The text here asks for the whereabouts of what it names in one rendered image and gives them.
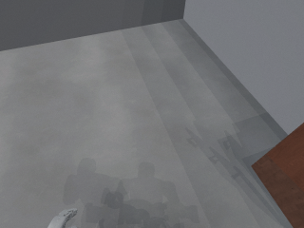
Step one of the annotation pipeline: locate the robot left hand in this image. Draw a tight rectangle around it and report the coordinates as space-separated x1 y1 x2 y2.
47 208 78 228

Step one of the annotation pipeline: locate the cupboard door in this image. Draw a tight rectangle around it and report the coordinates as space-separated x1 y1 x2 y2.
267 124 304 192

